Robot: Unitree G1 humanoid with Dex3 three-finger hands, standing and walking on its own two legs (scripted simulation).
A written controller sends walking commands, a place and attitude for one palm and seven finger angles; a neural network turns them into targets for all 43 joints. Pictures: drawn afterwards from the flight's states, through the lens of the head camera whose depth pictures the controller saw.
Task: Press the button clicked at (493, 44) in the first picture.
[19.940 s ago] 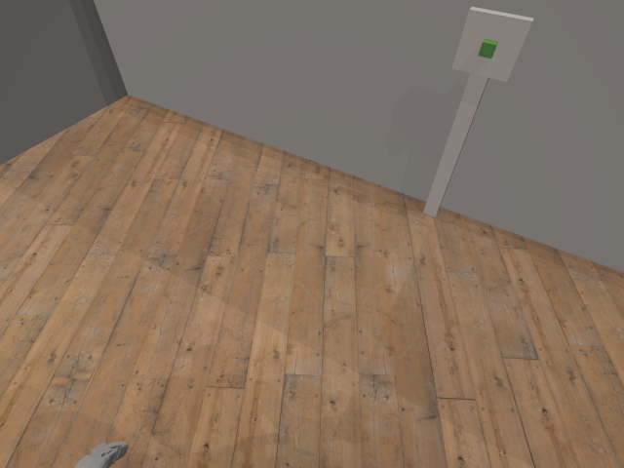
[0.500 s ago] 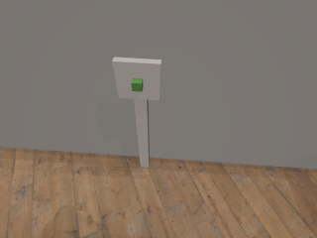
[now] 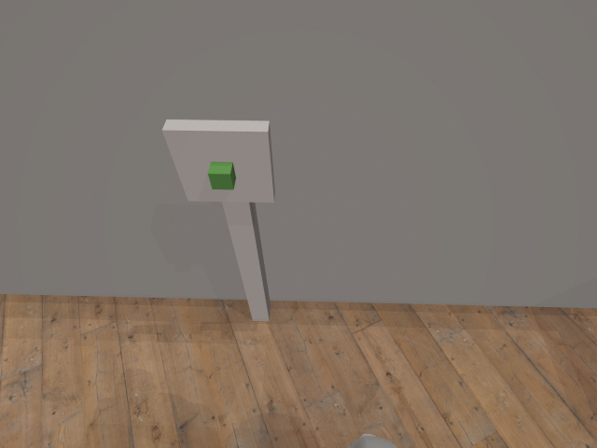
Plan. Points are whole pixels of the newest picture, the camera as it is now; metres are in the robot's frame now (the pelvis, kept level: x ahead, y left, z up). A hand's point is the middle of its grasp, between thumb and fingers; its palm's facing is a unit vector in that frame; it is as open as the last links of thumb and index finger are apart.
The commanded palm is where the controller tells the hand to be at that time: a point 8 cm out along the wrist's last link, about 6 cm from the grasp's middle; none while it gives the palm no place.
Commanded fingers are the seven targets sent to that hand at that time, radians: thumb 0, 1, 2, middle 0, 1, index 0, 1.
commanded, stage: shuffle to correct the standing spot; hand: left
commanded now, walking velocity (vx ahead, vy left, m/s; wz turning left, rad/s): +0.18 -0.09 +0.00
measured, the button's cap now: (222, 174) +0.56 +0.17 +0.00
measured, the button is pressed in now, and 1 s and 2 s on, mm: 0 0 0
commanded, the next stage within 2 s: come to a stop and stand still in 0.08 s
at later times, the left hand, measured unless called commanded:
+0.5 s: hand out of the picture +0.08 +0.09 -0.19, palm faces +0.14 -0.98 -0.11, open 7.3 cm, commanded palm none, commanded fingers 0.00 0.90 0.90 -0.20 -0.30 -0.20 -0.30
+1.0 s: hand out of the picture +0.12 +0.10 -0.18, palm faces +0.06 -0.97 -0.23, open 7.4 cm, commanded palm none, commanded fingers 0.00 0.90 0.90 -0.20 -0.30 -0.20 -0.30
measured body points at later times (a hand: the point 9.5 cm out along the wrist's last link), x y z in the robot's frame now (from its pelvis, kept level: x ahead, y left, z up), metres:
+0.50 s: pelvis +0.11 -0.05 -0.01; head +0.14 -0.02 +0.44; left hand +0.07 +0.14 -0.18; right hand +0.23 -0.26 -0.14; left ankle +0.16 +0.04 -0.74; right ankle +0.07 -0.14 -0.73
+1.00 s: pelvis +0.06 -0.08 -0.02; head +0.04 -0.09 +0.43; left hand +0.11 +0.15 -0.16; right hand +0.11 -0.32 -0.17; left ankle +0.14 +0.01 -0.74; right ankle +0.05 -0.20 -0.73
